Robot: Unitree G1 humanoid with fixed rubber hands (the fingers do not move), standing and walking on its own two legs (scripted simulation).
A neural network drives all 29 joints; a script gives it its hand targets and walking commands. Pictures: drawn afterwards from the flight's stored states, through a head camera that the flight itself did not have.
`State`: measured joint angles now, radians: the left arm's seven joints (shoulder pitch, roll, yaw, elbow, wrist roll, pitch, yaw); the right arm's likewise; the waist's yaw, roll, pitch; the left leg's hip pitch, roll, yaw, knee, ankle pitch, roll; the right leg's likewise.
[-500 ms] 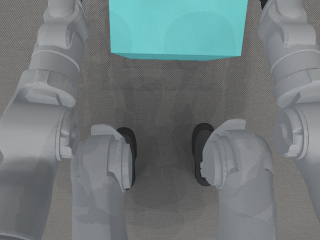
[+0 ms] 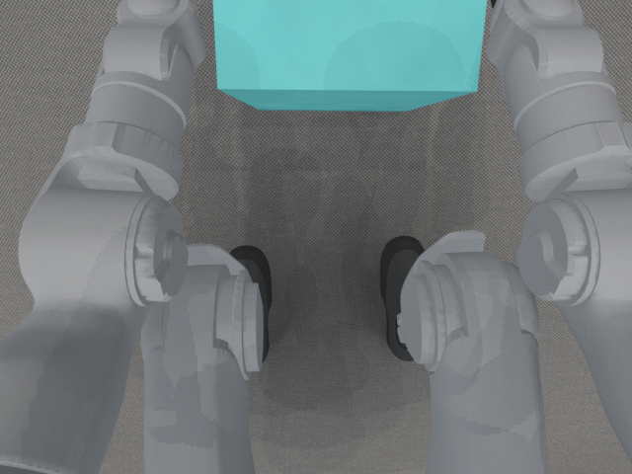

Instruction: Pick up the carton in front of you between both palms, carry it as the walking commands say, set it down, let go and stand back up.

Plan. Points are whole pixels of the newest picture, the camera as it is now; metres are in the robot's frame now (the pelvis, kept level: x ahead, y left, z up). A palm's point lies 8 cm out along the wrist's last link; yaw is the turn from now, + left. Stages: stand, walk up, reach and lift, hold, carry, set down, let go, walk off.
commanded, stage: reach and lift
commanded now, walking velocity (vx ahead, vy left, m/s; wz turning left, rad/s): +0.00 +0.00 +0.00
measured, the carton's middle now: (340, 3) +0.55 -0.03 -0.24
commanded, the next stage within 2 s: none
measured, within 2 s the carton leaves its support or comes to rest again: leaves its support in 0.16 s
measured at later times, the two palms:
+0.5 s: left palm out of the picture +0.51 +0.13 +0.00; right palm out of the picture +0.50 -0.17 +0.00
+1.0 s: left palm out of the picture +0.48 +0.14 +0.14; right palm out of the picture +0.47 -0.16 +0.14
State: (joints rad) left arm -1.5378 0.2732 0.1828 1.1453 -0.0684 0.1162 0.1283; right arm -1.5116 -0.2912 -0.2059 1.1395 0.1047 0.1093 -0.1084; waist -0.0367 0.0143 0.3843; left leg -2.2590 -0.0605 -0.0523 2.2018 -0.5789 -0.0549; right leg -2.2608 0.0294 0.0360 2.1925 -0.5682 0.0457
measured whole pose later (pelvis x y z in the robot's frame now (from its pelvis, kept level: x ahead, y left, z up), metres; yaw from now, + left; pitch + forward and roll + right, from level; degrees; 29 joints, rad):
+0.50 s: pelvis +0.00 +0.00 +0.07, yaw +0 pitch +42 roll +0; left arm -1.18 0.06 0.46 0.85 0.18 0.33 0.09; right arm -1.16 -0.08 -0.47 0.82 -0.17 0.34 -0.06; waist -0.02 0.02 -0.09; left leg -2.15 -0.12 -0.09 1.93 -0.53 -0.08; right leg -2.15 0.09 0.08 1.93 -0.51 0.08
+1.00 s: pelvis +0.02 +0.00 +0.19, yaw +0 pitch +39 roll +0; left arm -0.86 -0.04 0.41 0.65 0.17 0.38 0.07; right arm -0.85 0.02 -0.41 0.63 -0.17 0.39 -0.06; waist -0.02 0.02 -0.21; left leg -1.73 -0.11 -0.11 1.57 -0.51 -0.06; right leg -1.74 0.10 0.11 1.56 -0.50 0.07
